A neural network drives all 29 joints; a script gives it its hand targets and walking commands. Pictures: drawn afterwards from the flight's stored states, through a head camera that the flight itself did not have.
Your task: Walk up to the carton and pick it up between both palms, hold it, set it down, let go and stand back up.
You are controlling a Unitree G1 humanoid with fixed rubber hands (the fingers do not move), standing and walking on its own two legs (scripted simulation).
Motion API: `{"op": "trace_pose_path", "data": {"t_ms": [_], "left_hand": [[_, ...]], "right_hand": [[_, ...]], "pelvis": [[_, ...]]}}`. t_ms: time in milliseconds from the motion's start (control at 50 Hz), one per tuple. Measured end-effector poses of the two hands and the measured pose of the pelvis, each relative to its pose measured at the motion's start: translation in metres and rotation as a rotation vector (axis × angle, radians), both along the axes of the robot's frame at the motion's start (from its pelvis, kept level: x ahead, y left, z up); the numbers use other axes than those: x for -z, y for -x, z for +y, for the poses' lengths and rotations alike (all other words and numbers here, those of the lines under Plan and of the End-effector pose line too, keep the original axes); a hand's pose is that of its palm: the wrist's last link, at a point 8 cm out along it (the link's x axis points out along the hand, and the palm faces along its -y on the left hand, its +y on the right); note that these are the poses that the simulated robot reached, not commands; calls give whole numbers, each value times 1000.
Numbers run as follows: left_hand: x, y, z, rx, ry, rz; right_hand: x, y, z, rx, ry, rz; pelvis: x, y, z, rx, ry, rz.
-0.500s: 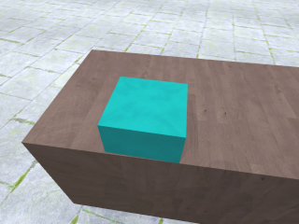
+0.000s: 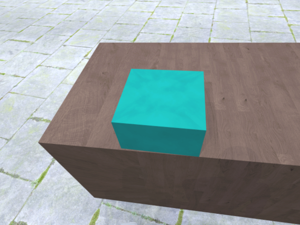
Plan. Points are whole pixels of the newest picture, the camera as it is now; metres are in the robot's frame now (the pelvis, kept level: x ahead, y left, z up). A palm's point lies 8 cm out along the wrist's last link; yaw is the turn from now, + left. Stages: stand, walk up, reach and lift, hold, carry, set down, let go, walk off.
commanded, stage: walk up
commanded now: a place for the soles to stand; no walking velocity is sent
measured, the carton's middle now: (162, 109) +0.50 -0.01 -0.01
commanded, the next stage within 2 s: none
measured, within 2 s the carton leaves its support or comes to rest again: neither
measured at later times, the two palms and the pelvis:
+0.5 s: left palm out of the picture +0.14 +0.40 -0.14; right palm out of the picture +0.04 -0.11 -0.12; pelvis +0.01 +0.14 -0.01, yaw -10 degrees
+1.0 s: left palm out of the picture +0.11 +0.28 -0.13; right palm out of the picture -0.05 -0.17 -0.16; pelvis -0.01 +0.08 -0.01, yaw -17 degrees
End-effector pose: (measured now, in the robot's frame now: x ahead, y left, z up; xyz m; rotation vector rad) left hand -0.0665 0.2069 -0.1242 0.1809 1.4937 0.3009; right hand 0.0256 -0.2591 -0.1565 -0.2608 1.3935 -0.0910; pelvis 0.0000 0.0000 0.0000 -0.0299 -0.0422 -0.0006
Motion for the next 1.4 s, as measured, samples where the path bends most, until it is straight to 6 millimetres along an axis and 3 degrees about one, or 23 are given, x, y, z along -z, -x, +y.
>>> {"op": "trace_pose_path", "data": {"t_ms": [80, 160, 200, 260, 320, 380, 460, 600, 700, 820, 960, 1160, 1400], "left_hand": [[1, 6, 43, 1, -31, 31], [15, -18, 94, 42, -23, -7], [31, -43, 123, 88, -8, -43], [46, -92, 160, 164, -5, -128], [40, -143, 180, 204, -13, -248], [27, -178, 188, 256, -3, -316], [16, -200, 189, 345, 7, -319], [17, -209, 175, 435, 43, -268], [18, -212, 137, 491, 102, -272], [17, -204, 85, 503, 124, -339], [4, -179, 74, 448, 86, -318], [12, -189, 75, 462, 138, -321], [4, -181, 70, 478, 127, -249]], "right_hand": [[2, -38, 21, -15, 18, -87], [2, -66, 62, -2, 16, -160], [3, -72, 85, 24, 19, -197], [-1, -63, 118, 70, 14, -222], [-11, -44, 139, 134, 20, -200], [-25, -33, 147, 170, 36, -210], [-33, -23, 150, 205, 63, -262], [-35, 15, 147, 289, 100, -271], [-31, 50, 128, 336, 103, -241], [-2, 78, 89, 346, 58, -185], [1, 76, 82, 344, 3, -184], [-21, 75, 103, 346, -2, -183], [-25, 64, 97, 338, -33, -137]], "pelvis": [[7, -2, 30, 18, 10, -6], [18, -8, 67, 39, 5, 1], [28, -10, 87, 55, -10, -2], [32, -10, 106, 84, -44, -29], [26, -12, 118, 92, -20, -29], [15, -13, 128, 118, -19, -25], [10, -13, 139, 146, -27, -18], [9, -4, 136, 230, -42, -25], [10, 7, 119, 286, -53, -29], [23, 17, 92, 307, -9, -48], [15, 14, 81, 307, -25, -16], [6, 9, 80, 296, -48, -6], [-6, -8, 69, 283, -48, 17]]}}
